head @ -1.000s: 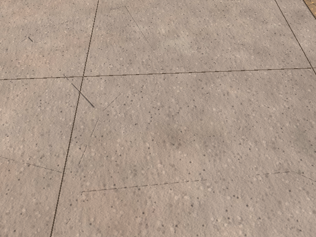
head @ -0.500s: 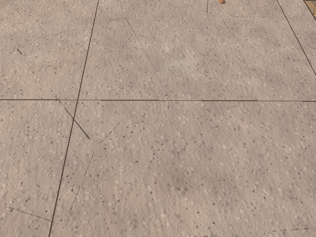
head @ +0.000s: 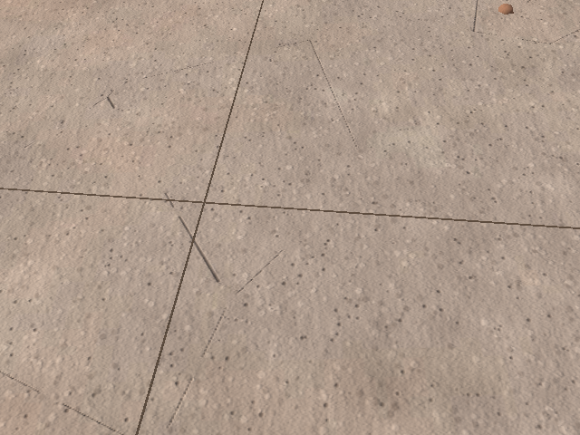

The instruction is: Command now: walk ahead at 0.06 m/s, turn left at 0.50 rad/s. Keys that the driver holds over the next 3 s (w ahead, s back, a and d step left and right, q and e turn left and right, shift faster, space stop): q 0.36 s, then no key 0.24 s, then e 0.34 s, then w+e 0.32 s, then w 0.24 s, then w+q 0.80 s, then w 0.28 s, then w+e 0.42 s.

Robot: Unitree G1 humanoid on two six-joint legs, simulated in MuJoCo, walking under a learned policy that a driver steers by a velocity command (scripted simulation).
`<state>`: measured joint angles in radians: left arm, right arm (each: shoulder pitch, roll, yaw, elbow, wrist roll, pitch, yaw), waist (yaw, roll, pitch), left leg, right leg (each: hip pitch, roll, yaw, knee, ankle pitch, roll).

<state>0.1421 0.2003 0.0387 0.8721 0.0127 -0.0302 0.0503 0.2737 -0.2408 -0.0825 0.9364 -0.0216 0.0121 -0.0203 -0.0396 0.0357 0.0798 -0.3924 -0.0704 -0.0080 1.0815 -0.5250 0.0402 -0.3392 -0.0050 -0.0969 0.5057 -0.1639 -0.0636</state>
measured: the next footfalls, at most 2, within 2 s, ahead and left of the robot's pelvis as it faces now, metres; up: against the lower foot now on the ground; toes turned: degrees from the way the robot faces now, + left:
left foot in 0.34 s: +0.00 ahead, +0.12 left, +0.00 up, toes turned +15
right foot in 0.78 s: +0.03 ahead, -0.07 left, +0.00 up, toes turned +14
